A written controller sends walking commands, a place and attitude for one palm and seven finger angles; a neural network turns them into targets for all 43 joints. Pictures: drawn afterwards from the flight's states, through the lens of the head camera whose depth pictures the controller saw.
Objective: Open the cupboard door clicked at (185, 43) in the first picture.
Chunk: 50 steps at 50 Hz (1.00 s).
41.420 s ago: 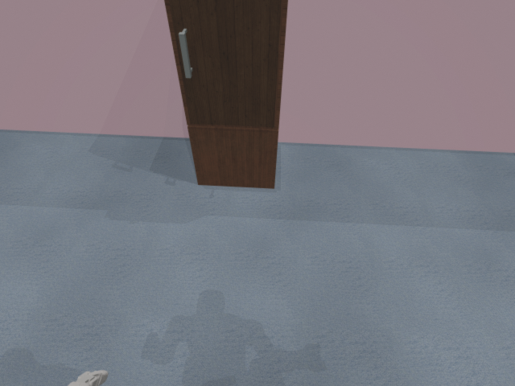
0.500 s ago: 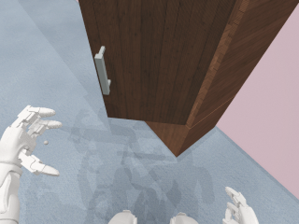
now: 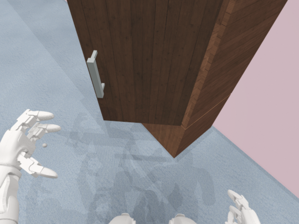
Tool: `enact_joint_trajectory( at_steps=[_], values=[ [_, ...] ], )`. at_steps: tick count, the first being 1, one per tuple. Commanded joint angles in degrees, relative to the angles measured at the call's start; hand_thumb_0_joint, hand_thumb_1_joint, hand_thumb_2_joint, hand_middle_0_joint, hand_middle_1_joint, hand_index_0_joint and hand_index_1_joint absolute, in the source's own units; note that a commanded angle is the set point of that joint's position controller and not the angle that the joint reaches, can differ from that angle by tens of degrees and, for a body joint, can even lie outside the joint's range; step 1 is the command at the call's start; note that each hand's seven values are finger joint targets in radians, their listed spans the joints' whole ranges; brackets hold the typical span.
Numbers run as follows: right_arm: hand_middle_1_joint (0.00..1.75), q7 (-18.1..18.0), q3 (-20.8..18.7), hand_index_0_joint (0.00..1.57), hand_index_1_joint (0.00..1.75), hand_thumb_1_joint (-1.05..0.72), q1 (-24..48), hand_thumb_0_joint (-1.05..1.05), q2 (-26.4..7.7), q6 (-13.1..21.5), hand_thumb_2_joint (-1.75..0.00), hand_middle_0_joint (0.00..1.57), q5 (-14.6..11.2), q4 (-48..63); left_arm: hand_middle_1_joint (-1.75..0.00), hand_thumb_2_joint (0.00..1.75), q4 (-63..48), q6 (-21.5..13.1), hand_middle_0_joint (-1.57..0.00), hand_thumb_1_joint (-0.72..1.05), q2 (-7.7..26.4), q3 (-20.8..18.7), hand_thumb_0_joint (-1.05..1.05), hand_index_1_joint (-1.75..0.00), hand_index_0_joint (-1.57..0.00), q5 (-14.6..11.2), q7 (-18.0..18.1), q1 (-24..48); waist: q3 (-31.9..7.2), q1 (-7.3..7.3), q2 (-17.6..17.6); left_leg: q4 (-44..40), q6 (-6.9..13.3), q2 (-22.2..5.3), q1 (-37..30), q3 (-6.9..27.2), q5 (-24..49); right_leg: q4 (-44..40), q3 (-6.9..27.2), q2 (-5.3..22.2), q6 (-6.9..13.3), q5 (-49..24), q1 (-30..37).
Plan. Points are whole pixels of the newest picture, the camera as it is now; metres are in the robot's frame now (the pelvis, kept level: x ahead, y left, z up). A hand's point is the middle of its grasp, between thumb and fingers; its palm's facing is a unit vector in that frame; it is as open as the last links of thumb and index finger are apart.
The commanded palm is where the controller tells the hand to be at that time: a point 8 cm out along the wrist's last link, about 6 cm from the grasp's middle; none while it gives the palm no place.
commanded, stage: raise the hand with hooked fingers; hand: left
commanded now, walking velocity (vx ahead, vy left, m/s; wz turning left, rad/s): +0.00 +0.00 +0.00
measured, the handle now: (97, 75) +0.56 +0.21 +0.04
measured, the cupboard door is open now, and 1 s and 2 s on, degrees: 47 47 47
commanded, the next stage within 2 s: move the hooked fingers beside the handle in 0.02 s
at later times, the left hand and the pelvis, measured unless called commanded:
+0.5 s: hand (54, 126) +0.34 +0.27 +0.06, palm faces -0.01 -1.00 -0.02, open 13.9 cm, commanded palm +0.31 +0.32 +0.05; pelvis +0.00 -0.01 -0.01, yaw +0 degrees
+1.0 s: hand (63, 107) +0.41 +0.27 +0.05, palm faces -0.01 -1.00 -0.01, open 13.9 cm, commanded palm +0.39 +0.32 +0.05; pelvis +0.00 +0.00 -0.01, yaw -1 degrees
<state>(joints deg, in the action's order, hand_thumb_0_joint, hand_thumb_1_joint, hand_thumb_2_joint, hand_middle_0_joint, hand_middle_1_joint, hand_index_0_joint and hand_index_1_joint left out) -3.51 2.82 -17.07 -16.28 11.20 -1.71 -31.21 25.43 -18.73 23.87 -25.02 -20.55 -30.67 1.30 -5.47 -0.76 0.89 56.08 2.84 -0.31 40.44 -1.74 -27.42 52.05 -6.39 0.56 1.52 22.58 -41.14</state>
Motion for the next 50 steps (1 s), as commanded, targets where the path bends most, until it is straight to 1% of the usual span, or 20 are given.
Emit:
enact_joint_trajectory(
  at_steps=[1,4,6,7,8,9,14,19,20,21,24,29,30,35,42,43,44,47,48,50],
  values=[
    [0.3,-0.8,-3.9,0.2,0.3,-0.9,0.9,0.0,-8.7,2.8,-0.9,0.2,-0.5,7.8,-1.2,0.3,-9.8,-2.8,-0.3,-0.5,14.7,-4.9,0.0,-1.2,-0.3,-1.9,0.0,11.2,-12.8,0.12,4.6,-10.3,-2.2,0.2,-5.2,4.5,14.2,-6.3,3.9,-1.6,0.7,-6.7,9.2],
    [0.3,-0.9,-3.9,0.2,0.3,-0.9,0.6,0.0,-8.8,3.0,-0.9,0.2,-0.4,8.0,-1.2,0.3,-9.5,-2.7,-0.3,-0.5,14.3,-4.5,0.0,-1.2,-0.3,-2.0,-0.3,11.0,-13.3,-0.1,1.9,-9.3,-1.7,0.3,-3.9,4.1,14.1,-6.6,4.7,-1.5,0.6,-7.2,10.5],
    [0.3,-0.8,-3.8,0.2,0.3,-0.9,0.9,0.0,-8.6,3.0,-0.9,0.2,-0.5,8.0,-1.2,0.3,-9.6,-2.9,-0.3,-0.5,13.9,-4.0,0.0,-1.2,-0.3,-1.7,-0.5,11.4,-13.1,-0.14,2.8,-9.4,-1.7,0.4,-3.7,4.0,13.3,-6.6,4.8,-1.3,0.4,-6.5,10.1],
    [0.3,-1.0,-3.8,0.2,0.3,-0.9,0.9,0.0,-8.7,3.0,-0.9,0.2,-0.5,7.7,-1.2,0.3,-9.7,-3.1,-0.3,-0.5,15.2,-4.7,0.0,-1.2,-0.3,-1.3,-0.3,13.1,-13.5,-0.2,4.0,-9.2,-1.7,0.3,-3.8,4.0,13.7,-6.3,4.9,-1.3,0.5,-6.8,10.0],
    [0.3,-1.1,-3.6,0.2,0.3,-0.9,0.7,0.0,-8.7,3.0,-0.9,0.2,-0.4,7.4,-1.2,0.3,-9.1,-3.0,-0.3,-0.5,14.7,-3.8,0.0,-1.2,-0.3,-1.1,-0.2,15.8,-12.8,-0.96,3.4,-9.0,-1.6,0.3,-3.5,4.0,13.0,-6.3,4.8,-1.3,0.3,-6.3,9.0],
    [0.3,-1.4,-3.7,0.2,0.3,-0.9,0.4,0.0,-9.0,2.9,-0.9,0.2,-0.4,6.7,-1.2,0.3,-9.1,-3.4,-0.3,-0.5,16.1,-4.2,0.0,-1.2,-0.3,-1.0,-0.1,19.7,-12.3,-1.68,3.2,-8.2,-1.6,0.1,-3.0,4.2,12.7,-6.1,5.2,-1.6,0.5,-6.0,8.3],
    [0.3,-1.9,-3.4,0.2,0.3,-0.9,-0.4,0.0,-8.9,2.9,-0.9,0.2,-0.3,5.6,-1.2,0.3,-5.6,-4.3,-0.3,-0.5,18.1,-5.1,0.0,-1.2,-0.3,-0.3,-0.1,24.9,-15.1,-1.34,4.8,-7.5,-1.7,0.2,-3.0,4.2,13.4,-5.2,5.7,-1.4,0.6,-6.7,9.0],
    [0.3,-1.5,-3.6,0.2,0.3,-0.9,-1.1,0.0,-8.9,2.2,-0.9,0.2,-0.3,5.8,-1.2,0.3,-2.0,-3.2,-0.3,-0.5,18.4,-5.1,0.0,-1.2,-0.3,0.1,-1.3,24.1,-18.5,-0.53,5.8,-7.1,-1.7,0.2,-3.3,3.5,17.6,-4.4,5.9,-1.2,0.6,-11.7,11.2],
    [0.3,-1.4,-3.6,0.2,0.3,-0.9,-1.6,0.0,-9.1,1.8,-0.9,0.2,-0.3,5.7,-1.2,0.3,0.5,-2.5,-0.3,-0.5,19.9,-6.7,0.0,-1.2,-0.3,0.3,-1.3,23.3,-18.3,-0.28,4.0,-7.2,-1.7,0.1,-2.5,3.4,17.8,-4.3,5.7,-1.2,0.4,-12.3,11.7],
    [0.3,-1.3,-3.7,0.2,0.3,-0.9,-1.6,0.0,-9.2,1.5,-0.9,0.2,-0.5,5.6,-1.2,0.3,1.3,-2.2,-0.3,-0.5,20.4,-6.9,0.0,-1.2,-0.3,0.4,-1.3,23.7,-17.7,-0.37,4.5,-7.0,-1.7,0.1,-1.8,3.2,17.3,-4.6,6.0,-1.1,0.3,-12.1,11.3],
    [0.3,-1.1,-3.7,0.2,0.3,-0.9,-2.0,0.0,-9.5,0.8,-0.9,0.2,-0.4,6.0,-1.2,0.3,3.9,-1.9,-0.3,-0.5,20.7,-7.1,0.0,-1.2,-0.3,0.2,-1.3,25.5,-16.3,-0.68,2.1,-6.7,-1.5,0.1,0.5,3.1,16.8,-4.5,6.2,-1.3,0.4,-11.8,11.4],
    [0.3,-0.8,-4.0,0.2,0.3,-0.9,-3.4,0.0,-9.7,-0.1,-0.9,0.2,-0.2,5.3,-1.2,0.3,4.9,-3.7,-0.3,-0.5,21.5,-6.4,0.0,-1.2,-0.3,1.1,-1.0,32.5,-17.4,-1.89,3.7,-6.0,-1.4,-0.1,0.0,3.1,17.2,-3.5,6.0,-1.6,0.4,-12.2,9.3],
    [0.3,-0.7,-4.1,0.2,0.3,-0.9,-3.9,0.0,-9.7,-0.4,-0.9,0.2,-0.2,4.9,-1.2,0.3,5.0,-4.2,-0.3,-0.5,22.8,-7.4,0.0,-1.2,-0.3,1.5,-1.0,33.4,-19.0,-1.63,4.0,-6.1,-1.5,-0.2,-0.9,3.2,17.8,-3.4,6.1,-1.6,0.3,-12.5,9.6],
    [0.3,-0.7,-4.3,0.2,0.3,-0.9,-5.1,0.0,-9.8,-1.3,-0.9,0.2,-0.1,4.0,-1.2,0.3,5.9,-5.4,-0.3,-0.5,23.2,-7.1,0.0,-1.2,-0.3,2.0,-1.5,36.3,-22.3,-2.03,6.2,-5.8,-1.6,-0.4,-3.4,3.4,20.3,-2.7,5.8,-1.8,0.3,-14.1,8.8],
    [0.3,-0.7,-4.2,0.2,0.3,-0.9,-6.1,0.0,-10.1,-2.9,-0.9,0.2,-0.1,3.5,-1.2,0.3,12.3,-4.4,-0.3,-0.5,22.9,-5.8,0.0,-1.2,-0.3,3.5,-0.3,40.7,-19.0,-2.87,5.3,-6.6,-1.8,-0.6,-2.5,4.1,18.0,-3.1,4.8,-1.8,0.3,-11.1,5.2],
    [0.3,-0.7,-4.3,0.2,0.3,-0.9,-6.3,0.0,-10.3,-3.1,-0.9,0.2,-0.1,3.4,-1.2,0.3,13.8,-4.4,-0.3,-0.5,23.8,-6.3,0.0,-1.2,-0.3,3.9,0.1,41.4,-18.2,-3.07,4.0,-6.6,-1.7,-0.7,-1.6,4.2,16.7,-3.2,4.7,-1.8,0.2,-10.0,4.5],
    [0.3,-0.7,-4.0,0.2,0.3,-0.9,-6.5,0.0,-10.4,-3.4,-0.9,0.2,0.0,3.4,-1.2,0.3,14.4,-4.7,-0.3,-0.5,24.2,-6.2,0.0,-1.2,-0.3,4.0,0.2,43.7,-18.3,-3.34,4.8,-6.1,-1.6,-0.6,-1.0,4.1,17.0,-2.6,4.8,-2.0,0.5,-10.1,4.1],
    [0.3,-0.6,-4.2,0.2,0.3,-0.9,-7.5,0.0,-10.6,-4.2,-0.9,0.2,0.2,2.7,-1.2,0.3,16.7,-5.6,-0.3,-0.5,26.6,-7.5,0.0,-1.2,-0.3,5.3,0.7,47.5,-20.5,-3.49,4.7,-5.5,-1.7,-0.8,-1.5,4.4,17.7,-2.1,4.9,-1.9,0.3,-10.7,4.0],
    [0.3,-0.4,-4.1,0.2,0.3,-0.9,-7.6,0.0,-10.5,-4.4,-0.9,0.2,0.3,2.8,-1.2,0.3,17.6,-5.9,-0.3,-0.5,25.6,-6.5,0.0,-1.2,-0.3,5.5,0.6,47.5,-21.3,-3.52,4.7,-5.3,-1.6,-0.6,-1.4,4.3,17.9,-2.0,5.0,-1.9,0.3,-11.1,4.5],
    [0.3,-0.2,-4.3,0.2,0.3,-0.9,-8.3,0.0,-10.6,-4.9,-0.9,0.2,0.4,2.9,-1.2,0.3,16.0,-7.0,-0.3,-0.5,26.3,-6.7,0.0,-1.2,-0.3,5.8,0.3,48.7,-24.8,-3.0,7.6,-5.0,-2.3,-1.0,-5.5,4.9,23.5,-1.1,4.6,-2.2,0.5,-13.1,3.7]
  ],
)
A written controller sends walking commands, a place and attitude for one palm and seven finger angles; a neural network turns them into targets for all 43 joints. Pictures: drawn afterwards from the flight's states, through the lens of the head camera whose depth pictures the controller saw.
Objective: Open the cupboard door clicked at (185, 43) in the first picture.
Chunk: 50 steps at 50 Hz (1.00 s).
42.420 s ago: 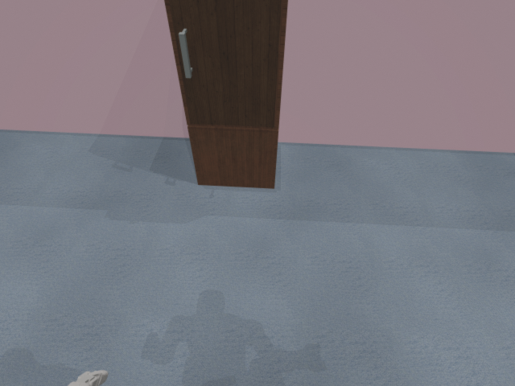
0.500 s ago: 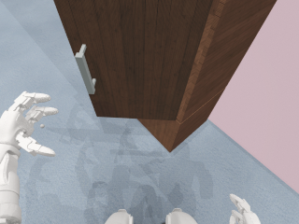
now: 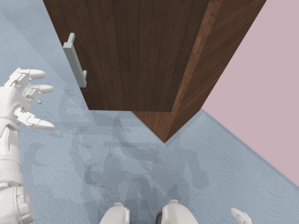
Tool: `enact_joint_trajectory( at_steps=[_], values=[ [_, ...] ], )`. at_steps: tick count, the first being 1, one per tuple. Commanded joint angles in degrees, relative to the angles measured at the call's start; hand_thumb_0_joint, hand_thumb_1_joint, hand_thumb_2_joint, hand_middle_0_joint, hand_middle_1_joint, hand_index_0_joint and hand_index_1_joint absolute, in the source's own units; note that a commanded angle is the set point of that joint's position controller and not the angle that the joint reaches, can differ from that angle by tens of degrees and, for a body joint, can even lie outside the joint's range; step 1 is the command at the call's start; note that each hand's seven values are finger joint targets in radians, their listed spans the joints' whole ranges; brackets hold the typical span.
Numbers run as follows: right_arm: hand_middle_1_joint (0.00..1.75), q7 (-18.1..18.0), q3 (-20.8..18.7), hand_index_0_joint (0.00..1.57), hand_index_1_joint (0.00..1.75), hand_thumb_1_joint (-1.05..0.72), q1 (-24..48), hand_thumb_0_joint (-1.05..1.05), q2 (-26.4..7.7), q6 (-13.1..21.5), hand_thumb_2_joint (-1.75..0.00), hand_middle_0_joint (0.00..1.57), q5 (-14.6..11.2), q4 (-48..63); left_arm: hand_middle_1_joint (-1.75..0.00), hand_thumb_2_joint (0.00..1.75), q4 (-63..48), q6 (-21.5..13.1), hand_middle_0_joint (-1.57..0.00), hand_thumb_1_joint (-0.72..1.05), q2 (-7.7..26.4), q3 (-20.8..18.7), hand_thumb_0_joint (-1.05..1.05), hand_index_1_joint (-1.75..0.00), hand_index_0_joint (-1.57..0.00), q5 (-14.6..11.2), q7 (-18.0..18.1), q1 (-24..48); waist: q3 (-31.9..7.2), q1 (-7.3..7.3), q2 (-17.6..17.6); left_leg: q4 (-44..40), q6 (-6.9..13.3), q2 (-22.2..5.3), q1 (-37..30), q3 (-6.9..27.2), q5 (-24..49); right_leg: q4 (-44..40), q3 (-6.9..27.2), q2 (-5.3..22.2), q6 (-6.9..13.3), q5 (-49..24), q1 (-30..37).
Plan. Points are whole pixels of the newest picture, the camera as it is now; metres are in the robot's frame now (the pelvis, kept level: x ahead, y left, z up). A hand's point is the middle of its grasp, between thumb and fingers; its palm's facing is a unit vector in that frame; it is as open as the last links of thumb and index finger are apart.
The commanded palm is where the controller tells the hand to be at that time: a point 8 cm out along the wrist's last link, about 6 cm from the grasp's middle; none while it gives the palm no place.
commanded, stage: move the hooked fingers beside the handle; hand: left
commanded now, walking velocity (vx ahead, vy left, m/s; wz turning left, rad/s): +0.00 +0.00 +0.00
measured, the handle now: (77, 62) +0.55 +0.22 +0.05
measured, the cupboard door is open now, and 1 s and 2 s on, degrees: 47 47 47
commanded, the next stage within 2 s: slide the fingers in behind the handle in 1.52 s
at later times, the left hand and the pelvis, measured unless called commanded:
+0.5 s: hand (48, 82) +0.46 +0.28 +0.06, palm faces +0.00 -1.00 -0.01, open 13.9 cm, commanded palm +0.45 +0.32 +0.06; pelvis +0.00 +0.01 -0.01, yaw -1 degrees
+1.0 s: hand (50, 74) +0.49 +0.28 +0.06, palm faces +0.02 -1.00 -0.02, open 13.9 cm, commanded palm +0.47 +0.32 +0.05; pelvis +0.00 +0.00 -0.01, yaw -2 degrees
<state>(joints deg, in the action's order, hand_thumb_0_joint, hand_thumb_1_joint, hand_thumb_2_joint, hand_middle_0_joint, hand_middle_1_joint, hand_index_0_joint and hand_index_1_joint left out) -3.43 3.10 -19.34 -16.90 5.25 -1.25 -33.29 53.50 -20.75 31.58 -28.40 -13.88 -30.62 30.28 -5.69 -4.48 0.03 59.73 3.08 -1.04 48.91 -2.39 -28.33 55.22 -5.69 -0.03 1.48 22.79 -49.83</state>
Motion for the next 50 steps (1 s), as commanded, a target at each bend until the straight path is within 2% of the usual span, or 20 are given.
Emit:
enact_joint_trajectory(
  at_steps=[1,3,4,7,9,15,16,18,21,24,27,29,33,34,36,37,38,42,46,50],
  values=[
    [0.3,-0.1,-4.7,0.2,0.3,-0.9,-6.2,0.0,-10.0,0.8,-0.9,0.2,0.0,4.9,-1.2,0.3,-12.3,-5.1,-0.3,-0.5,17.3,-2.2,0.0,-1.2,-0.3,-1.0,0.2,19.9,-25.3,0.36,9.9,-8.4,-2.9,-0.5,-16.3,5.8,26.3,-4.3,3.6,-1.7,0.5,-13.6,10.8],
    [0.3,0.1,-4.8,0.2,0.3,-0.9,-6.5,0.0,-10.0,0.1,-0.9,0.2,0.0,4.3,-1.2,0.3,-11.3,-5.0,-0.3,-0.5,16.8,-1.3,0.0,-1.2,-0.3,-0.5,0.2,21.0,-24.6,-0.11,10.3,-8.3,-3.3,-0.8,-17.1,6.2,27.8,-4.5,3.4,-1.7,0.4,-13.3,9.3],
    [0.3,0.1,-4.8,0.2,0.3,-0.9,-7.0,0.0,-10.1,-0.2,-0.9,0.2,0.0,4.3,-1.2,0.3,-10.5,-4.8,-0.3,-0.5,15.7,-0.7,0.0,-1.2,-0.3,-1.0,0.2,21.9,-24.0,-0.85,7.9,-8.0,-3.3,-1.0,-17.0,6.7,29.1,-4.3,2.9,-2.0,0.4,-13.4,8.4],
    [0.3,0.0,-4.6,0.2,0.3,-0.9,-7.3,0.0,-10.5,-1.5,-0.9,0.2,-0.1,3.6,-1.2,0.3,-4.7,-3.5,-0.3,-0.5,17.7,-1.9,0.0,-1.2,-0.3,-0.2,0.8,23.9,-20.3,-1.37,4.5,-8.5,-2.4,-0.8,-11.7,6.2,21.6,-4.9,3.2,-1.8,0.1,-10.9,8.6],
    [0.3,0.0,-4.5,0.2,0.3,-0.9,-7.3,0.0,-10.5,-1.9,-0.9,0.2,-0.1,4.0,-1.2,0.3,-4.6,-3.9,-0.3,-0.5,18.5,-2.1,0.0,-1.2,-0.3,0.2,1.3,26.3,-20.2,-1.26,6.3,-8.4,-2.3,-0.5,-11.3,6.1,21.5,-4.4,3.2,-1.9,0.5,-10.8,8.2],
    [0.3,0.4,-4.7,0.2,0.3,-0.9,-9.5,0.0,-10.7,-3.6,-0.9,0.2,0.8,3.0,-1.2,0.3,-7.1,-6.9,-0.3,-0.5,22.9,-4.3,0.0,-1.2,-0.3,2.2,2.5,30.4,-28.7,-0.88,10.3,-6.6,-3.9,-1.2,-18.0,7.2,31.5,-3.0,3.1,-2.3,0.4,-14.4,8.1],
    [0.3,0.6,-4.7,0.2,0.3,-0.9,-9.4,0.0,-10.4,-3.8,-0.9,0.2,0.8,3.1,-1.2,0.3,-6.0,-6.8,-0.3,-0.5,21.0,-3.0,0.0,-1.2,-0.3,2.0,2.3,30.0,-28.3,-1.33,10.6,-6.3,-3.7,-1.1,-18.1,6.9,31.5,-3.3,3.2,-2.3,0.2,-14.6,7.6],
    [0.3,0.6,-4.5,0.2,0.3,-0.9,-9.5,0.0,-10.6,-4.5,-0.9,0.2,0.7,2.6,-1.2,0.3,-2.8,-6.0,-0.3,-0.5,21.4,-3.2,0.0,-1.2,-0.3,2.2,2.1,29.8,-25.2,-1.73,9.6,-6.6,-3.3,-1.2,-15.7,6.7,28.7,-3.8,3.1,-2.3,0.2,-13.5,7.1],
    [0.3,0.4,-4.1,0.2,0.3,-0.9,-9.7,0.0,-10.9,-5.3,-0.9,0.2,0.5,2.2,-1.2,0.3,1.9,-4.2,-0.3,-0.5,20.2,-0.5,0.0,-1.2,-0.3,3.0,1.7,34.3,-19.8,-3.83,8.5,-7.2,-2.6,-1.2,-12.2,7.0,22.8,-4.2,2.8,-2.4,0.1,-10.4,4.3],
    [0.3,0.2,-4.1,0.2,0.3,-0.9,-10.6,0.0,-11.3,-5.7,-0.9,0.2,0.8,2.7,-1.2,0.3,1.6,-4.3,-0.3,-0.5,23.2,-2.4,0.0,-1.2,-0.3,3.5,2.2,35.5,-22.7,-3.52,8.1,-6.7,-2.3,-0.9,-11.9,6.9,23.1,-3.7,3.0,-2.4,0.3,-11.2,5.4],
    [0.3,0.3,-4.0,0.2,0.3,-0.9,-11.1,0.0,-11.3,-6.1,-0.9,0.2,1.2,2.0,-1.2,0.3,-0.6,-5.9,-0.3,-0.5,25.4,-3.2,0.0,-1.2,-0.3,4.2,2.9,39.4,-26.9,-3.51,11.7,-5.6,-3.1,-1.2,-14.9,7.5,27.0,-2.9,3.1,-2.3,0.2,-12.4,4.5],
    [0.3,0.5,-4.0,0.2,0.3,-0.9,-11.6,0.0,-11.2,-6.3,-0.9,0.2,1.3,2.0,-1.2,0.3,-1.4,-6.8,-0.3,-0.5,24.4,-2.4,0.0,-1.2,-0.3,3.9,3.2,41.0,-27.9,-3.98,12.6,-5.0,-3.6,-1.4,-17.1,8.1,29.9,-2.5,2.7,-2.6,0.4,-12.5,3.1],
    [0.3,0.5,-3.6,0.2,0.3,-0.9,-12.2,0.0,-11.8,-7.2,-0.9,0.2,1.2,1.4,-1.2,0.3,4.9,-4.6,-0.3,-0.5,26.4,-3.2,0.0,-1.2,-0.3,4.9,3.7,41.4,-24.5,-5.45,7.6,-4.7,-2.0,-1.2,-10.0,7.2,23.8,-3.1,3.4,-2.5,-0.3,-12.3,5.0],
    [0.3,0.4,-3.4,0.2,0.3,-0.9,-12.3,0.0,-11.6,-7.3,-0.9,0.2,1.2,1.6,-1.2,0.3,5.3,-4.3,-0.3,-0.5,26.7,-3.0,0.0,-1.2,-0.3,5.2,3.6,42.1,-24.7,-5.27,9.6,-4.6,-2.0,-1.0,-10.1,7.1,24.3,-2.8,3.4,-2.5,0.0,-12.9,5.0],
    [0.3,0.4,-3.2,0.2,0.3,-0.9,-12.9,0.0,-11.8,-7.7,-0.9,0.2,1.3,1.7,-1.2,0.3,6.4,-3.4,-0.3,-0.5,29.1,-3.5,0.0,-1.2,-0.3,6.6,3.7,42.3,-24.8,-5.08,10.2,-4.5,-1.9,-1.0,-9.2,6.8,24.2,-2.8,3.5,-2.4,-0.1,-13.3,5.4],
    [0.3,0.5,-3.2,0.2,0.3,-0.9,-13.0,0.0,-11.6,-7.9,-0.9,0.2,1.4,2.1,-1.2,0.3,6.6,-3.2,-0.3,-0.5,28.1,-2.9,0.0,-1.2,-0.3,6.8,3.6,41.2,-25.4,-5.29,10.0,-4.3,-1.6,-0.9,-9.1,6.6,24.0,-3.0,3.7,-2.5,-0.2,-13.4,5.5],
    [0.3,0.6,-3.3,0.2,0.3,-0.9,-13.1,0.0,-11.8,-7.9,-0.9,0.2,1.6,2.4,-1.2,0.3,5.6,-3.4,-0.3,-0.5,30.3,-4.7,0.0,-1.2,-0.3,6.8,3.8,40.1,-26.4,-4.5,9.9,-4.1,-1.6,-0.9,-8.7,6.5,25.1,-2.7,3.9,-2.4,-0.2,-14.7,7.0],
    [0.3,1.0,-3.8,0.2,0.3,-0.9,-13.5,0.0,-11.7,-8.2,-0.9,0.2,1.7,3.2,-1.2,0.3,1.6,-4.8,-0.3,-0.5,31.3,-6.5,0.0,-1.2,-0.3,5.7,2.9,37.9,-32.4,-3.53,11.2,-3.5,-1.8,-1.2,-11.7,6.3,30.4,-2.1,4.1,-2.7,-0.1,-19.0,9.6],
    [0.3,1.3,-4.1,0.2,0.3,-0.9,-13.2,0.0,-11.8,-8.4,-0.9,0.2,1.5,3.4,-1.2,0.3,2.0,-4.5,-0.3,-0.5,31.4,-7.7,0.0,-1.2,-0.3,4.6,1.9,35.4,-29.9,-3.18,10.3,-4.0,-1.5,-1.3,-10.2,5.8,28.9,-2.7,4.2,-3.0,-0.1,-18.8,10.5],
    [0.3,1.2,-3.8,0.2,0.3,-0.9,-13.1,0.0,-11.4,-8.9,-0.9,0.2,1.2,3.1,-1.2,0.3,1.9,-4.2,-0.3,-0.5,28.6,-4.7,0.0,-1.2,-0.3,4.8,1.5,37.2,-26.6,-4.2,10.9,-4.6,-1.2,-1.2,-10.4,5.6,26.0,-3.5,4.1,-3.2,-0.2,-16.2,8.2]
  ],
)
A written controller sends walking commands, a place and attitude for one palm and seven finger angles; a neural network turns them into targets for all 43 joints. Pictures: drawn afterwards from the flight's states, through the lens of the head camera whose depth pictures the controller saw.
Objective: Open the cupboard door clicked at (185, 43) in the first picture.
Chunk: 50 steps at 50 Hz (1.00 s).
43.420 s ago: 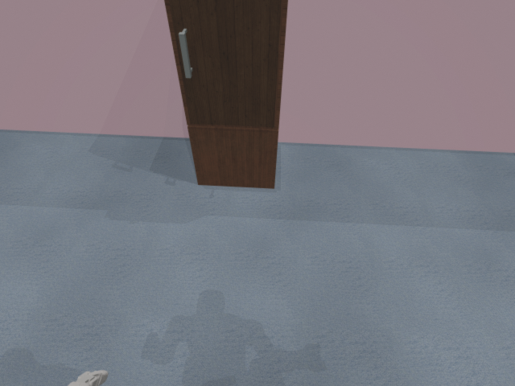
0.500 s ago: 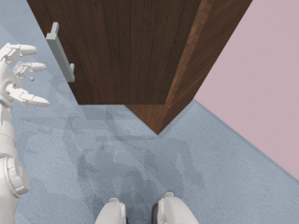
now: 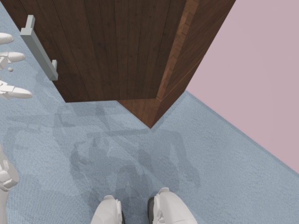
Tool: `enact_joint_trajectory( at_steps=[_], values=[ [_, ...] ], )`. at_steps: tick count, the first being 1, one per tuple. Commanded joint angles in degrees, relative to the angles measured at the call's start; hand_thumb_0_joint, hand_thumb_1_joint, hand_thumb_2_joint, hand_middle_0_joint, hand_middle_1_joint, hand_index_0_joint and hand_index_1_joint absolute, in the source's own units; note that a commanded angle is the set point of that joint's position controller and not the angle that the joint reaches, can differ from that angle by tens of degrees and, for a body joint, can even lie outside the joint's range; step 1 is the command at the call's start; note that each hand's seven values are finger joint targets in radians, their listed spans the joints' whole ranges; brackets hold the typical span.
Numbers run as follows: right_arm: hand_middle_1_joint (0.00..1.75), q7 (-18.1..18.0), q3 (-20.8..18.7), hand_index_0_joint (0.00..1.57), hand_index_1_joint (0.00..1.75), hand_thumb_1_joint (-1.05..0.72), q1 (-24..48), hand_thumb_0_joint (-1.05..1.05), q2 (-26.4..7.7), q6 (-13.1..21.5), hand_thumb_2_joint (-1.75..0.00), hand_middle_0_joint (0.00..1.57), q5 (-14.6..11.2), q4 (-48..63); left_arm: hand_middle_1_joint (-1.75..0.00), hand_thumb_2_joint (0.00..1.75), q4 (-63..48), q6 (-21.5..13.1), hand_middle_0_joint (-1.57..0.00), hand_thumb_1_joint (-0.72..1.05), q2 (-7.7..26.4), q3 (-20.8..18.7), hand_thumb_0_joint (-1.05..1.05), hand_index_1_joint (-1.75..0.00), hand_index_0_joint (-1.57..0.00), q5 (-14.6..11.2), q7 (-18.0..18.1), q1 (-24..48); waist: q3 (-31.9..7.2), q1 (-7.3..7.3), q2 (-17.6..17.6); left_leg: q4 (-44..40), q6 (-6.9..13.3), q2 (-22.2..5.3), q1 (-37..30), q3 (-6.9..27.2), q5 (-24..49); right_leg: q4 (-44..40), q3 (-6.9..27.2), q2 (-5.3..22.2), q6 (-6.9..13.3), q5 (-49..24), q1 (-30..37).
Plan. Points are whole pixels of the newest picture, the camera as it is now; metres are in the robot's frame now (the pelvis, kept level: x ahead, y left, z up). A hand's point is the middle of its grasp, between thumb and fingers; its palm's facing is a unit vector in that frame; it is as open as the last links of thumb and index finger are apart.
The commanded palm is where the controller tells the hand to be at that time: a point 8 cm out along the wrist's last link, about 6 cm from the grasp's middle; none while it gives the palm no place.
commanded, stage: move the hooked fingers beside the handle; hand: left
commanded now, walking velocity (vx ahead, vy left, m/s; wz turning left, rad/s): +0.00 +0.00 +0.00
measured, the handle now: (43, 51) +0.54 +0.24 +0.06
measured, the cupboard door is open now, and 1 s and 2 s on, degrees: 47 47 47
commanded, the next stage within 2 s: slide the fingers in behind the handle in 0.52 s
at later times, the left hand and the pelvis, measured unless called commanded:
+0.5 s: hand (12, 70) +0.48 +0.30 +0.06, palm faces +0.04 -1.00 -0.02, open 13.9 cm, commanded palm +0.47 +0.33 +0.06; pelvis +0.00 +0.01 +0.00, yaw +1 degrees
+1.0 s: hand (26, 69) +0.48 +0.27 +0.07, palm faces +0.04 -1.00 -0.03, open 13.9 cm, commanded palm +0.46 +0.30 +0.06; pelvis +0.00 +0.01 +0.00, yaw +0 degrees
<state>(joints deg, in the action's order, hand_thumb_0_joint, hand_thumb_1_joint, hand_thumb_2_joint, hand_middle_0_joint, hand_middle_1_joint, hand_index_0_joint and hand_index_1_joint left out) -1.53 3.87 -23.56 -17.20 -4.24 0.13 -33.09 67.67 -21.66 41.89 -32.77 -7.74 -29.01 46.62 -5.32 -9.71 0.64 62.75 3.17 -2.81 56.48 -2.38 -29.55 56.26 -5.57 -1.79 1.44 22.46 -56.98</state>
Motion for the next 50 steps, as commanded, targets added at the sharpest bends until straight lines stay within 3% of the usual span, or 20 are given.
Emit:
enact_joint_trajectory(
  at_steps=[1,4,7,8,10,13,14,15,18,20,23,27,30,35,39,41,43,46,47,50],
  values=[
    [0.3,-0.7,-4.5,0.2,0.3,-0.9,-8.9,0.0,-11.1,0.6,-0.9,0.2,-0.2,2.5,-1.2,0.3,-12.4,-3.5,-0.3,-0.5,17.8,0.3,0.0,-1.2,-0.3,-1.1,0.0,21.9,-26.1,0.46,10.8,-7.6,-1.4,0.5,-18.5,5.9,27.0,-4.6,3.8,-1.3,-0.2,-14.9,13.8],
    [0.3,-0.9,-4.5,0.2,0.3,-0.9,-8.7,0.0,-11.1,0.8,-0.9,0.2,-0.1,1.9,-1.2,0.3,-13.2,-4.5,-0.3,-0.5,15.8,1.7,0.0,-1.2,-0.3,-1.9,0.1,24.3,-25.1,-0.56,10.5,-7.4,-1.5,0.4,-20.0,6.5,26.8,-4.7,3.4,-1.5,0.1,-13.7,11.6],
    [0.3,-1.0,-4.5,0.2,0.3,-0.9,-8.5,0.0,-11.3,1.0,-0.9,0.2,0.0,1.3,-1.2,0.3,-11.2,-4.5,-0.3,-0.5,16.1,1.4,0.0,-1.2,-0.3,-1.8,0.3,24.3,-25.8,-0.16,11.8,-7.4,-2.0,0.4,-20.2,7.0,25.3,-4.4,3.3,-1.3,0.2,-11.6,10.4],
    [0.3,-1.0,-4.3,0.2,0.3,-0.9,-8.4,0.0,-11.2,1.0,-0.9,0.2,-0.1,1.2,-1.2,0.3,-10.3,-4.1,-0.3,-0.5,15.4,2.2,0.0,-1.2,-0.3,-1.7,0.4,24.7,-24.7,-0.65,10.3,-7.4,-1.9,0.4,-19.2,7.1,24.8,-4.5,3.2,-1.2,0.1,-11.6,10.5],
    [0.3,-1.1,-4.4,0.2,0.3,-0.9,-8.6,0.0,-11.3,1.0,-0.9,0.2,0.0,1.1,-1.2,0.3,-10.8,-4.0,-0.3,-0.5,15.6,2.2,0.0,-1.2,-0.3,-1.5,0.4,24.8,-26.5,-0.22,12.0,-7.1,-2.3,0.3,-21.4,7.5,27.9,-3.9,2.9,-1.2,0.2,-12.5,9.6],
    [0.3,-0.9,-4.5,0.2,0.3,-0.9,-8.5,0.0,-11.3,0.9,-0.9,0.2,0.1,1.7,-1.2,0.3,-11.7,-3.7,-0.3,-0.5,18.0,0.4,0.0,-1.2,-0.3,-0.9,1.0,23.5,-28.7,0.47,11.0,-6.5,-2.2,0.4,-20.6,7.2,29.7,-3.5,3.1,-1.1,0.0,-14.7,12.0],
    [0.3,-0.9,-4.6,0.2,0.3,-0.9,-8.7,0.0,-11.4,1.0,-0.9,0.2,0.2,2.3,-1.2,0.3,-12.9,-4.0,-0.3,-0.5,19.0,-0.6,0.0,-1.2,-0.3,-1.1,1.0,22.4,-30.3,1.48,12.2,-6.3,-2.6,0.5,-21.6,7.4,32.6,-2.9,3.1,-1.2,0.4,-15.9,12.7],
    [0.3,-0.7,-4.4,0.2,0.3,-0.9,-8.4,0.0,-10.9,0.8,-0.9,0.2,0.1,2.3,-1.2,0.3,-12.8,-3.8,-0.3,-0.5,16.9,0.8,0.0,-1.2,-0.3,-1.3,0.9,22.1,-30.7,0.97,12.5,-6.2,-2.6,0.3,-22.6,7.2,33.7,-3.0,3.1,-1.2,0.1,-16.8,12.4],
    [0.3,-0.6,-4.2,0.2,0.3,-0.9,-8.0,0.0,-11.0,0.6,-0.9,0.2,-0.1,2.4,-1.2,0.3,-11.1,-3.2,-0.3,-0.5,16.4,1.3,0.0,-1.2,-0.3,-1.1,1.2,22.7,-26.4,0.24,10.3,-6.5,-2.3,0.2,-19.5,7.0,29.6,-3.5,2.9,-1.3,-0.1,-14.7,11.5],
    [0.3,-0.7,-4.3,0.2,0.3,-0.9,-8.0,0.0,-11.1,0.6,-0.9,0.2,-0.1,2.7,-1.2,0.3,-11.7,-3.5,-0.3,-0.5,17.1,0.8,0.0,-1.2,-0.3,-1.0,1.3,23.0,-27.3,0.77,11.6,-6.7,-2.5,0.2,-20.6,7.2,30.4,-3.2,2.8,-1.4,0.0,-14.5,11.4],
    [0.3,-0.8,-4.2,0.2,0.3,-0.9,-8.1,0.0,-11.1,0.6,-0.9,0.2,0.0,2.2,-1.2,0.3,-12.6,-3.8,-0.3,-0.5,16.6,1.8,0.0,-1.2,-0.3,-0.5,1.8,25.8,-26.6,-0.28,11.3,-6.7,-2.6,0.1,-20.7,7.7,28.9,-3.3,2.6,-1.3,-0.1,-13.1,9.8],
    [0.3,-0.7,-4.3,0.2,0.3,-0.9,-8.5,0.0,-11.2,0.6,-0.9,0.2,0.1,1.6,-1.2,0.3,-12.8,-4.4,-0.3,-0.5,15.0,2.5,0.0,-1.2,-0.3,-1.0,1.8,26.1,-28.2,-0.3,13.4,-6.6,-3.7,-0.3,-24.3,8.9,31.6,-3.1,2.0,-1.3,0.1,-11.9,7.1],
    [0.3,-0.8,-4.3,0.2,0.3,-0.9,-8.9,0.0,-11.2,0.4,-0.9,0.2,0.1,1.1,-1.2,0.3,-11.4,-3.7,-0.3,-0.5,13.5,3.8,0.0,-1.2,-0.3,-1.1,1.6,26.3,-27.8,-0.87,11.9,-6.6,-3.7,-0.4,-24.4,9.2,32.1,-3.2,1.8,-1.4,0.0,-11.8,6.4],
    [0.3,-0.3,-4.6,0.2,0.3,-0.9,-9.5,0.0,-10.9,0.1,-0.9,0.2,0.3,1.4,-1.2,0.3,-14.3,-3.5,-0.3,-0.5,12.9,3.2,0.0,-1.2,-0.3,-1.2,2.6,24.5,-31.1,0.35,13.7,-6.5,-4.3,-0.5,-27.2,9.4,36.8,-3.2,1.7,-1.4,0.1,-13.5,7.1],
    [0.3,0.0,-4.6,0.2,0.3,-0.9,-9.2,0.0,-10.4,-0.2,-0.9,0.2,0.2,2.1,-1.2,0.3,-14.9,-3.7,-0.3,-0.5,11.6,3.3,0.0,-1.2,-0.3,-1.5,4.2,23.0,-29.2,0.22,10.4,-6.8,-3.3,-0.1,-23.8,8.3,34.5,-3.5,2.0,-1.6,0.1,-15.0,10.2],
    [0.3,0.0,-4.6,0.2,0.3,-0.9,-8.9,0.0,-10.5,-0.2,-0.9,0.2,0.3,2.0,-1.2,0.3,-14.6,-3.7,-0.3,-0.5,13.8,1.6,0.0,-1.2,-0.3,-1.0,5.1,22.0,-28.1,0.91,10.6,-7.3,-3.1,0.1,-22.2,7.6,32.1,-3.8,2.4,-1.5,0.0,-15.1,11.9],
    [0.3,0.1,-4.6,0.2,0.3,-0.9,-8.7,0.0,-10.3,-0.2,-0.9,0.2,0.1,2.7,-1.2,0.3,-14.3,-3.6,-0.3,-0.5,12.9,2.1,0.0,-1.2,-0.3,-0.6,5.7,20.3,-27.4,1.02,8.9,-7.7,-2.4,0.4,-20.1,6.9,29.8,-4.1,2.7,-1.4,-0.1,-15.3,13.6],
    [0.3,0.3,-4.8,0.2,0.3,-0.9,-8.5,0.0,-10.0,-0.2,-0.9,0.2,0.3,2.5,-1.2,0.3,-17.0,-4.7,-0.3,-0.5,11.8,2.8,0.0,-1.2,-0.3,-0.5,6.1,20.9,-29.0,1.45,12.9,-7.7,-3.1,0.2,-23.8,7.0,32.5,-3.9,2.7,-1.4,0.1,-15.5,12.4],
    [0.3,0.4,-4.7,0.2,0.3,-0.9,-8.3,0.0,-9.9,-0.1,-0.9,0.2,0.3,2.6,-1.2,0.3,-17.5,-5.0,-0.3,-0.5,10.6,3.5,0.0,-1.2,-0.3,-0.8,6.1,20.8,-29.0,1.29,12.8,-7.6,-3.1,0.3,-24.0,6.9,32.7,-4.2,2.7,-1.4,0.1,-15.7,12.5],
    [0.3,0.2,-4.8,0.2,0.3,-0.9,-8.1,0.0,-10.0,-0.1,-0.9,0.2,0.1,2.3,-1.2,0.3,-14.2,-4.9,-0.3,-0.5,9.9,3.2,0.0,-1.2,-0.3,-1.7,5.9,19.2,-26.2,0.57,7.0,-7.8,-2.1,0.4,-20.1,6.4,28.7,-4.7,3.0,-1.5,-0.1,-15.9,14.5]
  ],
)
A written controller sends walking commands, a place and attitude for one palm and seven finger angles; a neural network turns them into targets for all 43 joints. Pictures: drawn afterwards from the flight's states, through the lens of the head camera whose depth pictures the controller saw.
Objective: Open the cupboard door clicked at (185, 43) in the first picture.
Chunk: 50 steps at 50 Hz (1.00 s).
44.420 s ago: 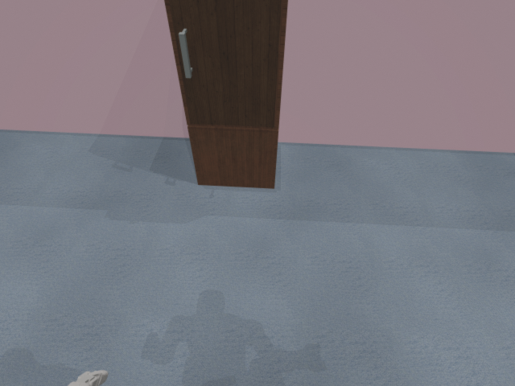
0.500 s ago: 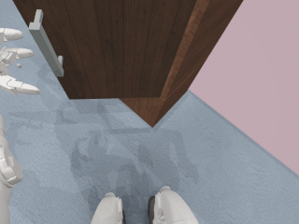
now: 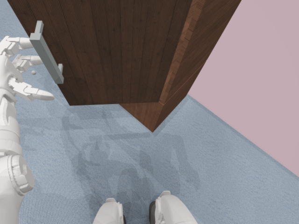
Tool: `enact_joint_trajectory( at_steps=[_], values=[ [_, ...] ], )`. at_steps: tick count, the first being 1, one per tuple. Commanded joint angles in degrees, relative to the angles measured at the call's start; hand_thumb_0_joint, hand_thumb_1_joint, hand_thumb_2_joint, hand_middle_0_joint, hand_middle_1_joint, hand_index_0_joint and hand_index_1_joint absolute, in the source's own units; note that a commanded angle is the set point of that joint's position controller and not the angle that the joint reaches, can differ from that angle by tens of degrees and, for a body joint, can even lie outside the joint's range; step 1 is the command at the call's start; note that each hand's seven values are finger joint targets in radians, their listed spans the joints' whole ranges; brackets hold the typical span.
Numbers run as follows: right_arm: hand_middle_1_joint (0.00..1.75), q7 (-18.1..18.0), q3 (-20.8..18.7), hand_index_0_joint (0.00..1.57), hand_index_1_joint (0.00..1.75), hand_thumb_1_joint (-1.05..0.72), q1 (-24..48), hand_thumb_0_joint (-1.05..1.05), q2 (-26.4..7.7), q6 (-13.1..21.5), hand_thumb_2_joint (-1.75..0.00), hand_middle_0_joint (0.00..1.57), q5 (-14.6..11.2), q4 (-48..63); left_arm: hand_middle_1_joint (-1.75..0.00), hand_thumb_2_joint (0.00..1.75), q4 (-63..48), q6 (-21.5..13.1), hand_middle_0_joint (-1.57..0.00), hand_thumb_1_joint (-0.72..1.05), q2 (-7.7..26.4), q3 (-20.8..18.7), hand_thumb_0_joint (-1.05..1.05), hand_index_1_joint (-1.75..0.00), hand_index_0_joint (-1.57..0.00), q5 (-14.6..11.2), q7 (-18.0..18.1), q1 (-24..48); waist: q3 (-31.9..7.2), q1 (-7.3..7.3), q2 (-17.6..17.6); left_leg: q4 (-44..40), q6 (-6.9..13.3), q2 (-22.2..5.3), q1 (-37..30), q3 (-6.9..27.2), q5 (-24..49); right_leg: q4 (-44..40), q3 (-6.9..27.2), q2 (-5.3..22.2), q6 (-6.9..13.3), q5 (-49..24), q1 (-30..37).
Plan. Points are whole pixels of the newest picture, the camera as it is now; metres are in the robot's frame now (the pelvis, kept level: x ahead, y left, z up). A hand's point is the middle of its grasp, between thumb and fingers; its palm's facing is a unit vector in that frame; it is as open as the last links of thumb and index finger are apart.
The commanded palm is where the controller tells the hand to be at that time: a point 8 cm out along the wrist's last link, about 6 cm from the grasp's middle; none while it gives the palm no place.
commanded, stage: slide the fingers in behind the handle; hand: left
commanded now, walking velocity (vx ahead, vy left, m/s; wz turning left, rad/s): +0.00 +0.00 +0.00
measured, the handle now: (50, 55) +0.54 +0.23 +0.06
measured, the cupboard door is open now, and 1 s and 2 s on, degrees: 47 47 47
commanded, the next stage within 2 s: close the thumb around the handle in 1.22 s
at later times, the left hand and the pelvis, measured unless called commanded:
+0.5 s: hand (49, 71) +0.49 +0.23 +0.05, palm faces +0.03 -1.00 -0.01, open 13.9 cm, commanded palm +0.47 +0.27 +0.06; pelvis +0.00 -0.01 -0.01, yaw +0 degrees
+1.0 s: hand (57, 71) +0.49 +0.21 +0.05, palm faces +0.04 -1.00 -0.02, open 13.9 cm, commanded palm +0.47 +0.25 +0.06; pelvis +0.00 +0.00 +0.00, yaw +0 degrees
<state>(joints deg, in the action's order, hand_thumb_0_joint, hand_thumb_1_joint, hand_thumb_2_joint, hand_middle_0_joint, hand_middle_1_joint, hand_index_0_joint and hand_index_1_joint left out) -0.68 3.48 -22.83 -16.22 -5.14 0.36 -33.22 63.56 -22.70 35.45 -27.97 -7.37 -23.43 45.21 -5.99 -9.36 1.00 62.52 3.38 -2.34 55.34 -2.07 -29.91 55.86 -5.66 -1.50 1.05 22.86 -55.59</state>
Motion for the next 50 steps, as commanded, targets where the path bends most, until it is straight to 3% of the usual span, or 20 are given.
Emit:
enact_joint_trajectory(
  at_steps=[1,2,3,5,9,10,13,16,20,24,25,27,29,33,38,42,44,46,47,50],
  values=[
    [0.3,-0.8,-4.2,0.2,0.3,-0.9,-8.6,0.0,-11.0,0.8,-0.9,0.2,-0.3,2.3,-1.2,0.3,-8.9,-3.6,-0.3,-0.5,16.1,-0.9,0.0,-1.2,-0.3,-1.8,0.2,21.8,-23.5,-0.08,7.2,-7.9,-2.2,0.2,-16.9,6.0,26.6,-4.2,3.2,-1.6,0.3,-15.1,12.8],
    [0.3,-0.8,-4.2,0.2,0.3,-0.9,-8.5,0.0,-10.8,0.9,-0.9,0.2,-0.3,2.3,-1.2,0.3,-8.8,-3.4,-0.3,-0.5,14.6,0.4,0.0,-1.2,-0.3,-1.8,0.2,23.4,-23.0,-0.65,6.8,-8.0,-1.9,0.3,-16.3,5.8,24.7,-4.3,3.3,-1.6,0.2,-14.4,12.7],
    [0.3,-0.8,-4.2,0.2,0.3,-0.9,-8.3,0.0,-10.9,1.0,-0.9,0.2,-0.4,2.4,-1.2,0.3,-8.1,-3.2,-0.3,-0.5,14.5,0.4,0.0,-1.2,-0.3,-1.7,0.2,22.7,-22.3,-0.23,7.3,-8.3,-1.9,0.5,-15.6,5.6,22.8,-4.6,3.4,-1.5,0.3,-13.2,12.6],
    [0.3,-1.0,-4.3,0.2,0.3,-0.9,-8.5,0.0,-10.9,1.3,-0.9,0.2,-0.2,2.1,-1.2,0.3,-9.6,-3.8,-0.3,-0.5,14.6,0.6,0.0,-1.2,-0.3,-1.4,0.3,24.5,-24.8,-0.09,9.9,-7.9,-2.3,0.4,-18.7,6.1,25.3,-4.1,3.3,-1.4,0.5,-13.7,11.3],
    [0.3,-1.0,-4.3,0.2,0.3,-0.9,-8.5,0.0,-10.7,1.8,-0.9,0.2,-0.1,1.9,-1.2,0.3,-11.2,-5.2,-0.3,-0.5,13.4,1.4,0.0,-1.2,-0.3,-1.9,1.0,26.4,-26.5,-0.61,8.6,-7.0,-2.3,0.4,-19.5,6.6,27.4,-3.4,3.4,-1.5,0.6,-15.0,11.2],
    [0.3,-1.0,-4.3,0.2,0.3,-0.9,-8.3,0.0,-10.7,1.8,-0.9,0.2,0.0,1.6,-1.2,0.3,-10.5,-5.3,-0.3,-0.5,13.5,1.1,0.0,-1.2,-0.3,-1.7,1.0,25.8,-27.3,-0.12,9.5,-7.0,-2.7,0.3,-20.0,6.7,27.8,-3.2,3.2,-1.3,0.5,-14.7,10.9],
    [0.3,-0.9,-4.3,0.2,0.3,-0.9,-8.0,0.0,-10.5,2.1,-0.9,0.2,-0.1,1.0,-1.2,0.3,-8.5,-4.6,-0.3,-0.5,10.0,3.9,0.0,-1.2,-0.3,-1.3,1.8,27.3,-24.6,-1.4,8.8,-7.0,-2.5,0.3,-18.9,7.0,24.8,-3.4,3.1,-1.2,0.4,-12.5,8.6],
    [0.3,-1.1,-4.2,0.2,0.3,-0.9,-8.3,0.0,-11.0,2.1,-0.9,0.2,0.0,1.1,-1.2,0.3,-8.2,-4.0,-0.3,-0.5,14.5,0.6,0.0,-1.2,-0.3,-0.9,2.8,28.0,-26.6,-0.9,7.5,-6.6,-2.2,0.6,-16.8,6.6,24.2,-3.0,3.5,-1.0,0.3,-13.3,10.8],
    [0.3,-0.8,-4.1,0.2,0.3,-0.9,-8.5,0.0,-10.4,2.2,-0.9,0.2,0.2,2.0,-1.2,0.3,-11.0,-4.6,-0.3,-0.5,15.3,-0.4,0.0,-1.2,-0.3,-0.3,4.0,27.2,-30.5,0.31,8.8,-6.0,-2.1,0.8,-17.4,6.0,27.3,-2.3,3.9,-1.1,0.3,-17.0,13.8],
    [0.3,-0.7,-4.0,0.2,0.3,-0.9,-8.5,0.0,-10.2,2.2,-0.9,0.2,0.1,2.4,-1.2,0.3,-9.4,-4.5,-0.3,-0.5,14.3,0.1,0.0,-1.2,-0.3,-0.3,4.3,26.5,-27.4,-0.49,6.6,-6.1,-1.6,0.8,-14.4,5.5,25.4,-2.7,4.2,-1.3,0.3,-17.3,14.9],
    [0.3,-0.7,-4.0,0.2,0.3,-0.9,-8.4,0.0,-10.4,2.2,-0.9,0.2,0.0,2.2,-1.2,0.3,-10.3,-4.5,-0.3,-0.5,15.6,-0.5,0.0,-1.2,-0.3,-0.3,4.1,26.6,-28.8,0.03,7.6,-6.1,-1.7,0.8,-14.4,5.3,25.1,-2.6,4.5,-1.2,0.1,-17.4,15.6],
    [0.3,-0.7,-3.9,0.2,0.3,-0.9,-8.4,0.0,-10.2,2.2,-0.9,0.2,-0.2,2.3,-1.2,0.3,-8.5,-3.8,-0.3,-0.5,13.8,0.7,0.0,-1.2,-0.3,-0.3,3.8,25.5,-26.9,-0.42,6.5,-6.4,-1.5,0.9,-13.0,5.0,23.4,-3.1,4.6,-1.1,0.1,-16.6,15.5],
    [0.3,-0.7,-4.1,0.2,0.3,-0.9,-8.7,0.0,-10.1,2.3,-0.9,0.2,0.0,2.3,-1.2,0.3,-10.5,-4.1,-0.3,-0.5,12.7,1.3,0.0,-1.2,-0.3,-0.8,3.6,26.8,-28.1,-0.3,8.7,-6.5,-1.6,0.9,-15.6,5.5,25.8,-2.8,4.2,-1.2,0.4,-17.5,14.7],
    [0.3,-0.2,-4.6,0.2,0.3,-0.9,-9.2,0.0,-9.9,2.2,-0.9,0.2,0.0,1.7,-1.2,0.3,-11.5,-3.8,-0.3,-0.5,9.0,3.1,0.0,-1.2,-0.3,-1.3,3.6,24.4,-29.9,-0.25,8.6,-6.3,-2.1,0.5,-18.8,5.7,29.5,-3.0,3.8,-1.3,0.2,-18.9,13.8],
    [0.3,0.1,-4.8,0.2,0.3,-0.9,-9.2,0.0,-9.8,2.2,-0.9,0.2,0.1,0.7,-1.2,0.3,-10.5,-3.8,-0.3,-0.5,5.6,5.4,0.0,-1.2,-0.3,-1.1,5.4,26.4,-25.8,-1.4,8.2,-6.9,-2.4,0.3,-19.6,6.4,27.9,-3.5,3.0,-1.4,0.2,-15.6,9.7],
    [0.3,0.2,-5.0,0.2,0.3,-0.9,-9.4,0.0,-9.8,2.2,-0.9,0.2,0.5,1.0,-1.2,0.3,-12.0,-5.3,-0.3,-0.5,8.1,2.6,0.0,-1.2,-0.3,-0.2,7.9,25.8,-29.3,0.27,8.5,-6.6,-2.9,0.5,-20.9,6.7,31.1,-2.5,3.0,-1.3,0.5,-17.2,11.4],
    [0.3,0.3,-4.8,0.2,0.3,-0.9,-9.4,0.0,-9.7,2.2,-0.9,0.2,0.7,1.3,-1.2,0.3,-13.0,-6.1,-0.3,-0.5,9.6,1.7,0.0,-1.2,-0.3,0.4,8.8,25.9,-30.0,0.26,8.7,-5.9,-2.7,0.6,-20.2,6.3,32.3,-1.9,3.3,-1.3,0.4,-19.2,12.6],
    [0.3,0.5,-4.8,0.2,0.3,-0.9,-9.0,0.0,-9.3,2.1,-0.9,0.2,0.6,1.3,-1.2,0.3,-13.2,-6.6,-0.3,-0.5,8.4,3.0,0.0,-1.2,-0.3,1.1,8.8,25.4,-29.7,0.36,9.4,-6.3,-2.9,0.6,-20.7,6.1,32.6,-2.2,3.4,-1.2,0.3,-19.3,13.0],
    [0.3,0.6,-4.8,0.2,0.3,-0.9,-8.9,0.0,-9.4,2.0,-0.9,0.2,0.6,1.5,-1.2,0.3,-13.1,-6.6,-0.3,-0.5,9.2,2.1,0.0,-1.2,-0.3,1.1,8.9,24.3,-29.4,0.81,8.0,-6.5,-2.8,0.5,-20.0,6.1,32.0,-2.2,3.3,-1.3,0.4,-19.3,13.8],
    [0.3,0.4,-4.7,0.2,0.3,-0.9,-8.4,0.0,-9.5,1.8,-0.9,0.2,0.3,1.7,-1.2,0.3,-11.6,-6.1,-0.3,-0.5,8.3,2.7,0.0,-1.2,-0.3,0.3,8.0,24.2,-27.9,0.26,7.8,-6.8,-2.5,0.7,-18.8,5.7,30.5,-2.6,3.6,-1.3,0.3,-19.2,14.3]
  ],
)
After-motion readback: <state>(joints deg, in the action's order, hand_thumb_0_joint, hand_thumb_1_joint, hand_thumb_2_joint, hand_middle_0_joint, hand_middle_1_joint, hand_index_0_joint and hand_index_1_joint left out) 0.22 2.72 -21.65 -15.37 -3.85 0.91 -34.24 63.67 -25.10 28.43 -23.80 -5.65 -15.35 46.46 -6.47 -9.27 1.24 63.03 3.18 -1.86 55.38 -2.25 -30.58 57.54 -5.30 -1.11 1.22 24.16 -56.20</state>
